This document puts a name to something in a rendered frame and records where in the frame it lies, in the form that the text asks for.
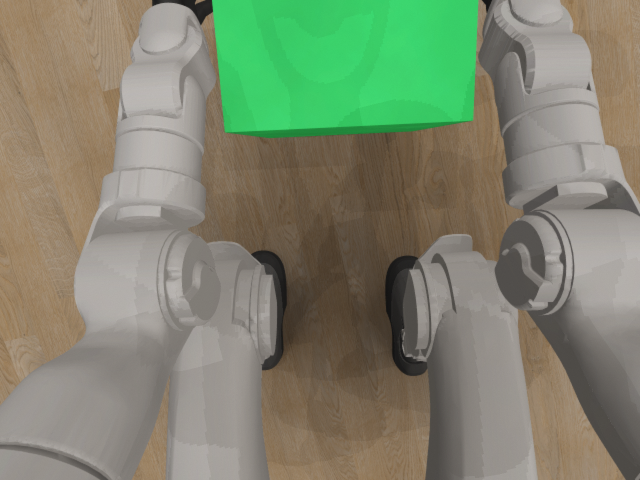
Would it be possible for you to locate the robot left forearm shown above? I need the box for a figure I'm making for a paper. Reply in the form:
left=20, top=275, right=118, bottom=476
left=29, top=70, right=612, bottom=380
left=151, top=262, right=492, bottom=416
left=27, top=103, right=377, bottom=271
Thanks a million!
left=74, top=3, right=216, bottom=317

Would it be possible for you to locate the right robot shin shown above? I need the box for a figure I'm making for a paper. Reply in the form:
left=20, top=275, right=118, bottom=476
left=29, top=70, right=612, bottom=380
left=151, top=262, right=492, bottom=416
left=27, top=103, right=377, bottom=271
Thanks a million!
left=401, top=234, right=518, bottom=362

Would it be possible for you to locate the left robot thigh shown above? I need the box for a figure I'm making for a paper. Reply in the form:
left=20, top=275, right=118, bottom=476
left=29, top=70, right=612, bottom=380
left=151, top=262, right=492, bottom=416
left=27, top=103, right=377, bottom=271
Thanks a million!
left=165, top=260, right=277, bottom=480

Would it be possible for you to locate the carton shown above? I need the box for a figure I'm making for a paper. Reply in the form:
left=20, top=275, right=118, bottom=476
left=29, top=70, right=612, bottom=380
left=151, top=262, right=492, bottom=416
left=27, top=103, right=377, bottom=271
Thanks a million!
left=212, top=0, right=478, bottom=138

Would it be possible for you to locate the left robot hand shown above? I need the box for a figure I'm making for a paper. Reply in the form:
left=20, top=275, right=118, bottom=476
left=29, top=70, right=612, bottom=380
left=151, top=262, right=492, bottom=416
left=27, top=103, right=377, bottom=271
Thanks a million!
left=152, top=0, right=213, bottom=25

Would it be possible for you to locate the robot right forearm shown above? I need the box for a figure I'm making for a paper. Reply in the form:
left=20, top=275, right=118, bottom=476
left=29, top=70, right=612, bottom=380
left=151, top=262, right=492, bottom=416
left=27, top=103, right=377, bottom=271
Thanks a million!
left=478, top=0, right=640, bottom=216

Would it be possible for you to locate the robot right upper arm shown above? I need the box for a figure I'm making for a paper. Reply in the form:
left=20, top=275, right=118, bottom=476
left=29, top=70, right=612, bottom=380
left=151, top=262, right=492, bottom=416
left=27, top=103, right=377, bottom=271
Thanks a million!
left=495, top=209, right=640, bottom=480

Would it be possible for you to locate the robot left upper arm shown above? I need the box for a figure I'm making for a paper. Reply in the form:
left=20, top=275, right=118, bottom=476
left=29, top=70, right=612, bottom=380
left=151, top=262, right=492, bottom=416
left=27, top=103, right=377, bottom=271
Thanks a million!
left=0, top=229, right=221, bottom=480

